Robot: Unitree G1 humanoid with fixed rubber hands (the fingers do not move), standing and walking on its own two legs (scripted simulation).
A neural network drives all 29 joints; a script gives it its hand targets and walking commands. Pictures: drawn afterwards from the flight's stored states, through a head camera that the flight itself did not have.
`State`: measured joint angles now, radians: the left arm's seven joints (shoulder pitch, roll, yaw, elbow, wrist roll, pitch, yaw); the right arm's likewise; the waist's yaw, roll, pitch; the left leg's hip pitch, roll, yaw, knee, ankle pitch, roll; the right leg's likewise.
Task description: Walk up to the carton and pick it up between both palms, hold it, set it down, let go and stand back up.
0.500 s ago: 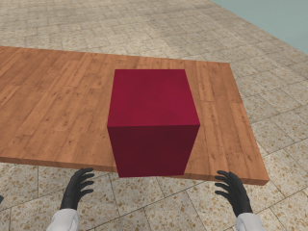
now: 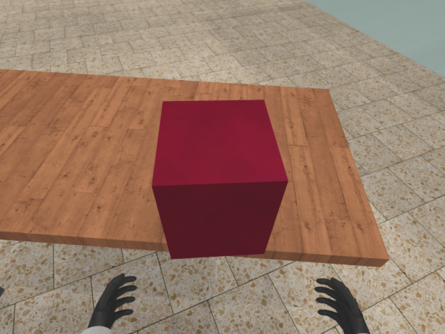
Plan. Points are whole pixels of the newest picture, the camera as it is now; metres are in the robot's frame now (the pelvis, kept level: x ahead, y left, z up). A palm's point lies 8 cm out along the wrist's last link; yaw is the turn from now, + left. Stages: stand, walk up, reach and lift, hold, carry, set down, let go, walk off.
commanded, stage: set down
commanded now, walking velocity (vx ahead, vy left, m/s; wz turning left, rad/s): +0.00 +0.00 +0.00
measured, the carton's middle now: (216, 181) +0.40 +0.04 +0.04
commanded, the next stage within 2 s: let go in 0.30 s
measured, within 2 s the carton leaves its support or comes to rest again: neither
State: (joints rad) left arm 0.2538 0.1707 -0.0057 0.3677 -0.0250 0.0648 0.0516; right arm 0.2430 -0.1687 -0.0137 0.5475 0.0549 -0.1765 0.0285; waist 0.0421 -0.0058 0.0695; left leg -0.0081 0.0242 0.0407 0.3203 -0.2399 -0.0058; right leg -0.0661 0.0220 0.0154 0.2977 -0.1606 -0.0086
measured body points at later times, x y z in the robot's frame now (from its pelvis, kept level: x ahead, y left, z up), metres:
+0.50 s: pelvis -0.01 -0.01 +0.00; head +0.00 +0.00 +0.45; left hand +0.16 +0.22 -0.09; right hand +0.16 -0.23 -0.09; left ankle -0.04 +0.12 -0.75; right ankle +0.01 -0.12 -0.75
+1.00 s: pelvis -0.02 -0.01 -0.01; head +0.00 -0.01 +0.44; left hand +0.13 +0.23 -0.11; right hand +0.11 -0.26 -0.13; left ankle -0.04 +0.11 -0.75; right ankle +0.01 -0.12 -0.75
